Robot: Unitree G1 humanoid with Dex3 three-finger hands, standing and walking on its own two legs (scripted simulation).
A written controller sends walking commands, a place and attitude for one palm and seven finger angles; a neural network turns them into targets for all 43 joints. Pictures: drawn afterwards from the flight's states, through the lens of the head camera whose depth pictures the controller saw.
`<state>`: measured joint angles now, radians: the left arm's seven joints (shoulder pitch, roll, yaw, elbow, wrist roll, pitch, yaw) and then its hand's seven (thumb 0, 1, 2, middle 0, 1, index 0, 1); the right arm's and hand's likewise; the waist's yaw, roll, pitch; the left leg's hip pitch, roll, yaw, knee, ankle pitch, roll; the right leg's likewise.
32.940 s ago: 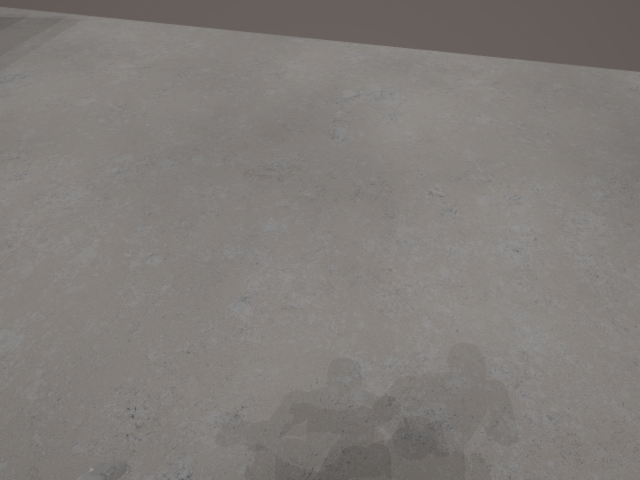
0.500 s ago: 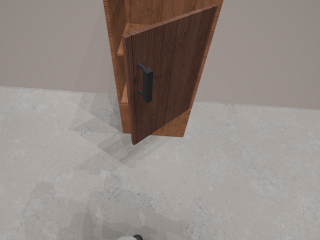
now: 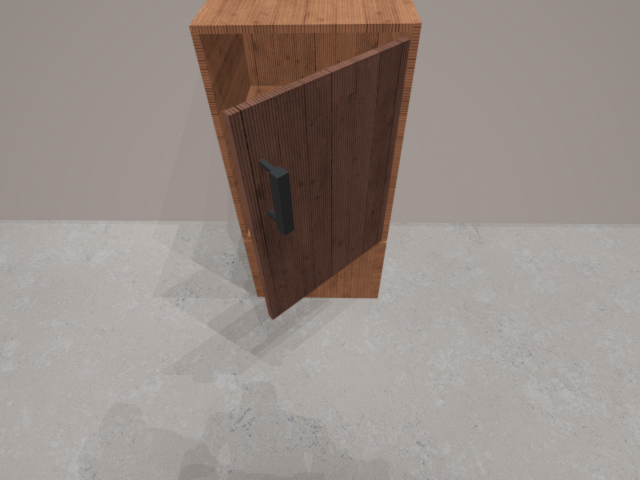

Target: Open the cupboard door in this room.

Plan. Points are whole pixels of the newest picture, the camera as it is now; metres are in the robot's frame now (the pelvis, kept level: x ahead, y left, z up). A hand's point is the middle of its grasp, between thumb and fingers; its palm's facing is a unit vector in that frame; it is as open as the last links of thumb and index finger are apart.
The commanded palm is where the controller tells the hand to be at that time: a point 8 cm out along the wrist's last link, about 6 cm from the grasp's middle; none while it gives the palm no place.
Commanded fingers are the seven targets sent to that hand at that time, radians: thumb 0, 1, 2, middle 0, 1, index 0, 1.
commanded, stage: let the arm hang, fingers relaxed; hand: left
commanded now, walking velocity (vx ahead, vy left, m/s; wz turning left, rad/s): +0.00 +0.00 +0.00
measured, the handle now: (275, 197) +0.58 +0.12 +0.01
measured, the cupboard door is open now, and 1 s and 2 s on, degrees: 43 43 43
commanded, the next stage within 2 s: look to check the result in 0.20 s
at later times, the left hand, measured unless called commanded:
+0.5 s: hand out of the picture +0.06 +0.21 -0.17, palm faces -0.01 -0.96 -0.29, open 7.4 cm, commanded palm none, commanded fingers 0.00 0.90 0.90 -0.20 -0.30 -0.20 -0.30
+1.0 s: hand out of the picture +0.06 +0.22 -0.17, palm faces -0.02 -0.96 -0.29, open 7.4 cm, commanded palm none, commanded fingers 0.00 0.90 0.90 -0.20 -0.30 -0.20 -0.30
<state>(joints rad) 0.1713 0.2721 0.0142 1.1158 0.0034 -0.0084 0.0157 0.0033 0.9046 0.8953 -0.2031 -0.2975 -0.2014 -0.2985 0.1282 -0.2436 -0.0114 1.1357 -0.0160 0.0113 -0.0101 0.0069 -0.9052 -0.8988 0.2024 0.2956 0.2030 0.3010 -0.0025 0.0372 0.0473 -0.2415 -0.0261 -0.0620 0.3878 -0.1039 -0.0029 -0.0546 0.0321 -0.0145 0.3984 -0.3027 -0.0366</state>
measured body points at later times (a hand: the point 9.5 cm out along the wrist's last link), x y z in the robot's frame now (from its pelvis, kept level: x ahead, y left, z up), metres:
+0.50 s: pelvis +0.02 -0.01 +0.00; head +0.04 -0.01 +0.45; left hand +0.06 +0.26 -0.15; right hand +0.06 -0.28 -0.15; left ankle +0.07 +0.12 -0.74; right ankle -0.05 -0.10 -0.74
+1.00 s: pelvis +0.02 +0.00 +0.00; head +0.04 -0.01 +0.45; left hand +0.06 +0.27 -0.14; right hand +0.08 -0.27 -0.15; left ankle +0.07 +0.12 -0.74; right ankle -0.05 -0.10 -0.74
